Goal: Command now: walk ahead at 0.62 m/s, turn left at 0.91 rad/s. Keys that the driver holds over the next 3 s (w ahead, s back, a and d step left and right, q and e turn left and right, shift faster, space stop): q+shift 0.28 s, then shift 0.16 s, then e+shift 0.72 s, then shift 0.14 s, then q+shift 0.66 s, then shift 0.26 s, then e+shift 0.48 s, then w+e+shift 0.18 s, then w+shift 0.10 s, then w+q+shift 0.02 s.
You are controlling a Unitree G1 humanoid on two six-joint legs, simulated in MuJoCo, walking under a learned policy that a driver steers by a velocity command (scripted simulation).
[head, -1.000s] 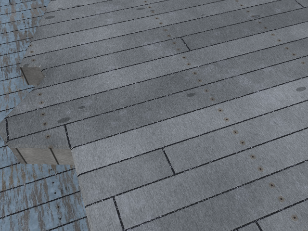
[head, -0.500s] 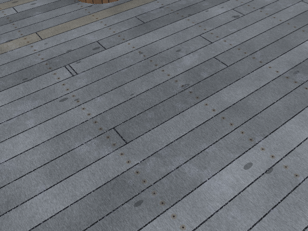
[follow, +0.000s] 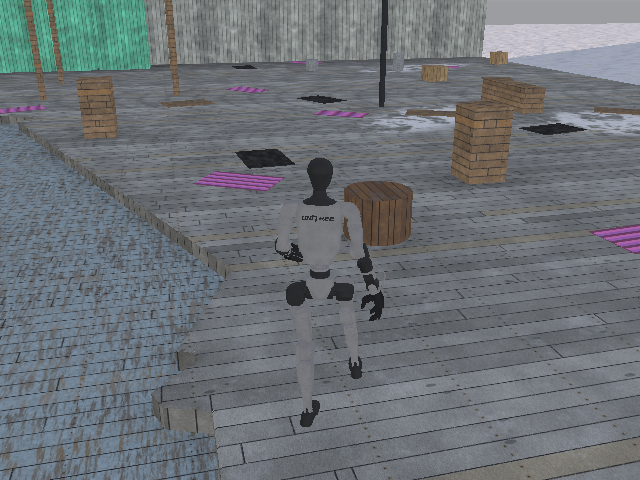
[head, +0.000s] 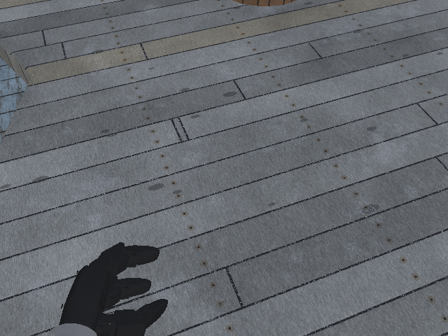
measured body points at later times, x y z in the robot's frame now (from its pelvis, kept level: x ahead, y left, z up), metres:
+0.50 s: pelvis +0.22 -0.04 +0.00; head +0.24 -0.01 +0.44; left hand +0.15 +0.24 -0.13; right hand +0.53 -0.17 -0.07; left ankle +0.25 +0.08 -0.73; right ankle +0.29 -0.16 -0.73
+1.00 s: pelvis +0.22 -0.06 +0.00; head +0.25 -0.09 +0.45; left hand +0.28 +0.24 -0.09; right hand +0.40 -0.31 -0.12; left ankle +0.23 +0.09 -0.67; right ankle +0.22 -0.13 -0.73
